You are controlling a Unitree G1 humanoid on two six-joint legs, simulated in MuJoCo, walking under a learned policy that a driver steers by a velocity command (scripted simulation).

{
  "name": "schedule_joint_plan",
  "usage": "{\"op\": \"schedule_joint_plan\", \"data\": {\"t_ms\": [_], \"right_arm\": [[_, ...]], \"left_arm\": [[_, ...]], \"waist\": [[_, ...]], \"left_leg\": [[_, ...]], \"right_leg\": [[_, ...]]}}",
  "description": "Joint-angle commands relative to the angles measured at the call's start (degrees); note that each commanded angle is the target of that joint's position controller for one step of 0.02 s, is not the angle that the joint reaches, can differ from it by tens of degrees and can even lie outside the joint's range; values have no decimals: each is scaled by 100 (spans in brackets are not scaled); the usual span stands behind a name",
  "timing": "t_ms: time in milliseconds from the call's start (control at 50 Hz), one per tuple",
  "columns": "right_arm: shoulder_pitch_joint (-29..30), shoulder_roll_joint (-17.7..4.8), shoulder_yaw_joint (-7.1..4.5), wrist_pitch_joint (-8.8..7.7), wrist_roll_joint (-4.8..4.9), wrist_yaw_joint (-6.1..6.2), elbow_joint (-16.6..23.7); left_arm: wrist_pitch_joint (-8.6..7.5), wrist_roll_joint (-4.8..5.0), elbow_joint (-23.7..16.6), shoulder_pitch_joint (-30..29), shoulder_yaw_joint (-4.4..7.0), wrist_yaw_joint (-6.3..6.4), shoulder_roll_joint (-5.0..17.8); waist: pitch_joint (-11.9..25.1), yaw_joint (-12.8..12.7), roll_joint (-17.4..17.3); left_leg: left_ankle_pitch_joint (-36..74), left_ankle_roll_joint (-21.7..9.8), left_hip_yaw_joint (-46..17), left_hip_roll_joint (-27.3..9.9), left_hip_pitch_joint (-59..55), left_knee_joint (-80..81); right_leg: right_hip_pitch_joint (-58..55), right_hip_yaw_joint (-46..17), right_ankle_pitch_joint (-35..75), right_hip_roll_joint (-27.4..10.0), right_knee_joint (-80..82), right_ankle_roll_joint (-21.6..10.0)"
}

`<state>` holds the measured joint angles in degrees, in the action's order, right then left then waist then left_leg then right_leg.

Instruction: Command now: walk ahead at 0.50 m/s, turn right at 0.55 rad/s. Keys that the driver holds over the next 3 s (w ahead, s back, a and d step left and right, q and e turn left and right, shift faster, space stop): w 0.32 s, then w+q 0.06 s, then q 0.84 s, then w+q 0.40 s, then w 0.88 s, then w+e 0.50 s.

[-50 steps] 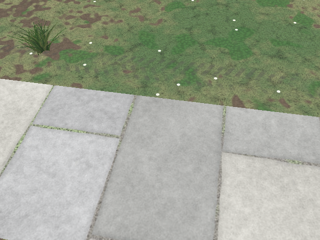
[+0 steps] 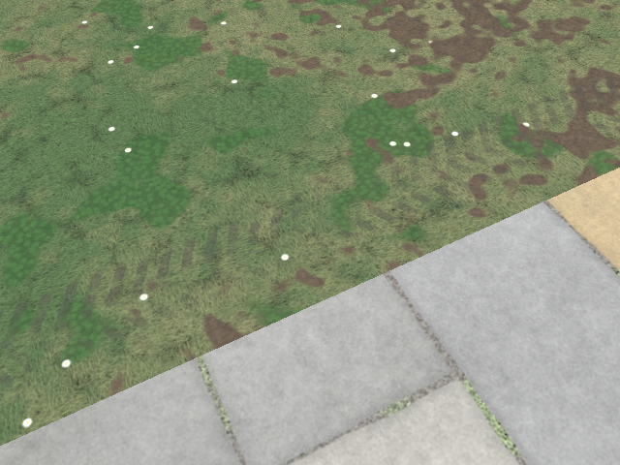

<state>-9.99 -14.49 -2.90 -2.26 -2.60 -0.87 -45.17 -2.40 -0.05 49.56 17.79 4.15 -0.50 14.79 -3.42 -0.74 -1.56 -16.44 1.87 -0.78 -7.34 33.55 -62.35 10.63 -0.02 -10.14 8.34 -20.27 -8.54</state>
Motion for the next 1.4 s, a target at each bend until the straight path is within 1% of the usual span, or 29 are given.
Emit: {"op": "schedule_joint_plan", "data": {"t_ms": [20, 220, 280, 320, 340, 360, 380, 400, 420, 460, 540, 620, 740, 820, 840, 860, 880, 900, 920, 940, 1000, 1220, 1260, 1300, 1320, 1340, 1360, 1380, 1400], "right_arm": [[-109, -372, -81, 104, -20, -27, 298], [1548, -336, 62, -2, 76, -137, 846], [1293, -428, 50, -74, 104, -120, 848], [233, -637, -53, -121, 133, -5, 510], [-673, -734, -109, -168, 113, 73, 240], [-1634, -1107, -206, -190, -10, 166, 66], [-1794, -1621, -360, -159, -65, 119, -26], [-1296, -1123, -258, -101, 200, 21, 2], [-702, -811, -179, -103, 263, -10, 108], [-564, -476, -71, -182, 232, -26, 41], [-731, -747, -119, -242, 263, -10, -151], [-905, -882, -167, -83, 233, 27, -140], [-1153, -1002, -268, 140, 181, 86, -38], [-820, -1055, -340, 285, 159, 123, 161], [-615, -1025, -338, 310, 217, 136, 238], [-643, -810, -284, 305, 267, 142, 343], [-1157, -269, -160, 293, 251, 157, 409], [-1326, -715, -280, 380, 215, 215, 427], [-1259, -968, -338, 436, 92, 220, 295], [-1047, -975, -368, 482, 94, 170, 237], [-912, -824, -331, 625, 171, 3, 270], [-57, -644, -148, 714, 234, -186, 767], [-55, -691, -140, 680, 230, -221, 834], [-537, -708, -154, 621, 211, -269, 678], [-1137, -819, -207, 561, 185, -223, 404], [-1505, -1234, -275, 495, 124, -139, 373], [-1466, -1852, -405, 455, 92, -78, 606], [-1226, -1494, -330, 464, 72, 18, 529], [-890, -1279, -243, 435, 137, 68, 573]], "left_arm": [[-160, 18, -311, 219, 161, 12, 795], [-203, -74, 81, 1312, 10, 129, 684], [-214, -120, 118, 1114, 6, 181, 812], [-238, -146, 145, 941, 13, 169, 921], [-247, -131, 137, 788, 14, 144, 954], [-285, -104, -32, 781, -54, 126, 729], [-263, 86, -20, 1539, -103, 81, 306], [-261, -150, 7, 1238, -62, 106, 685], [-261, -169, -95, 770, -62, 93, 643], [-234, -219, -230, 318, -108, 75, 502], [-15, -220, -369, 328, -165, 55, 331], [123, -175, -596, -280, -216, 101, 298], [197, -84, -866, -1103, -242, 189, 423], [87, 0, -875, -848, -241, 269, 495], [28, -27, -825, -570, -236, 296, 497], [-30, -102, -812, -360, -177, 355, 746], [-20, -146, -949, -451, -132, 410, 1148], [97, -53, -920, -403, -61, 364, 1290], [141, -22, -986, -407, -119, 328, 955], [149, -22, -1036, -644, -196, 318, 668], [182, -139, -1131, -920, -190, 340, 662], [230, -208, -1028, -505, 43, 185, 1038], [263, -222, -1027, -432, 110, 132, 1182], [330, -177, -1066, -576, 147, 116, 1228], [359, -192, -1079, -627, 103, 106, 984], [380, -229, -1197, -632, -64, 34, 331], [376, -302, -1633, -1351, -44, 78, 561], [302, -221, -1694, -1608, 49, 38, 909], [236, -125, -1516, -1259, 86, -34, 978]], "waist": [[227, 93, 264], [-80, -521, 497], [-87, -252, 594], [423, 203, 637], [888, 660, 508], [1590, 967, 18], [2086, 548, -1418], [1495, 353, -589], [688, 157, -190], [338, 49, 167], [645, -208, -152], [718, -89, -296], [650, 218, -460], [500, 82, -598], [456, -107, -544], [611, -89, -128], [850, 268, 1216], [1020, 219, 1720], [871, 239, 888], [625, 272, 574], [529, 330, 985], [622, -47, 1221], [733, -87, 1246], [638, 232, 946], [507, 471, 249], [258, 551, -1404], [-344, 777, -1460], [-780, 591, -814], [-781, 262, -845]], "left_leg": [[621, 113, 113, 32, 471, 474], [1629, -235, 363, 427, 785, 2488], [1184, -527, 401, 659, -15, 3020], [760, -748, 514, 1047, -1403, 3252], [1057, -913, 449, 940, -2528, 3579], [616, -1221, -760, -170, -3941, 3522], [694, -2186, -3661, -1578, -5163, 4022], [1045, -2121, -4121, -1408, -4548, 4498], [1876, -2064, -3080, -1246, -3731, 4465], [4304, -1897, -1924, -734, -2987, 4456], [5843, -1737, -1108, -278, -2487, 4451], [5397, -1539, -988, -14, -2221, 4367], [4037, -1380, -1643, -33, -2389, 4066], [3355, -1190, -2275, 46, -2370, 3639], [2842, -975, -2325, 225, -2119, 3411], [1810, -703, -2158, 491, -1695, 2904], [-897, -434, -1133, 1169, -1106, 1632], [-2435, -329, -308, 1683, -461, 677], [-2092, -260, -409, 1304, -386, -18], [-1634, -183, -434, 1178, -439, -232], [-911, 77, -215, 1071, -528, -550], [-1018, -91, 351, 795, -1381, 1629], [-1010, -268, 535, 835, -1753, 2190], [-620, -564, 684, 999, -2925, 3314], [-1020, -724, 197, 935, -3629, 3896], [-2665, -1049, -2126, -621, -3833, 4880], [-3715, -1732, -4193, -1440, -2878, 5816], [-3618, -1724, -3702, -1237, -2527, 5957], [-2998, -1563, -3120, -879, -2460, 5900]], "right_leg": [[-318, -1488, 1912, -1501, 936, -668], [-1657, -1381, 3032, -1642, 725, -249], [-1712, -1297, 3971, -1770, 423, -155], [-1644, -1154, 5398, -1650, -646, -9], [-1296, -903, 5150, -1466, -1684, 66], [-290, -691, 3354, -1172, -3272, 135], [1635, -227, -1235, 10, -5381, 454], [2170, -615, -1610, -286, -5718, 381], [2278, -535, -1162, -588, -5563, 446], [2086, -401, -963, -853, -5118, 596], [1625, -212, -924, -846, -4302, 932], [1635, -75, -428, -811, -3388, 1093], [1584, -227, -332, -706, -2519, 1068], [911, -361, -622, -581, -1208, 907], [356, -370, -92, -642, -331, 839], [-320, -896, 286, -1330, 129, 670], [-959, -2191, 2192, -2882, 177, 302], [-897, -3008, 3274, -3394, 148, -526], [-747, -2623, 3025, -3174, 189, -599], [-449, -1959, 2661, -2749, 211, -435], [-207, -821, 2540, -2084, 253, -183], [-141, -174, 1190, -2495, 164, -316], [24, -186, -394, -2564, 290, -192], [952, 65, -1992, -2431, 55, 168], [1755, 491, -2546, -2094, -889, 475], [2991, 1182, -2935, -1388, -3081, 876], [3995, 302, -2472, -795, -3503, 957], [3849, -187, -1640, -1159, -3688, 923], [3619, -173, -1010, -1198, -3574, 939]]}}
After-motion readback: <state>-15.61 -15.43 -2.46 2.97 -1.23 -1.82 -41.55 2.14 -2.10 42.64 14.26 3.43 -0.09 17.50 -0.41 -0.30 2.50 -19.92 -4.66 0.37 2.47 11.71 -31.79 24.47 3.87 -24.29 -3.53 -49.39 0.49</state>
